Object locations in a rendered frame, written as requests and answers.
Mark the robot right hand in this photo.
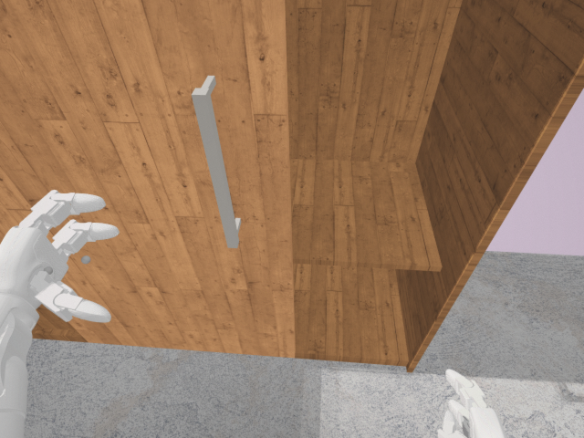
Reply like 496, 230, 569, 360
438, 369, 507, 438

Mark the left robot forearm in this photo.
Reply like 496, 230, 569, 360
0, 293, 39, 438

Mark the handle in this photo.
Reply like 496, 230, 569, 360
192, 76, 241, 248

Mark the wardrobe door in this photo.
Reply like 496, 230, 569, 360
0, 0, 296, 358
35, 304, 75, 330

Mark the robot left hand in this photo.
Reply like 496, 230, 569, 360
0, 190, 120, 322

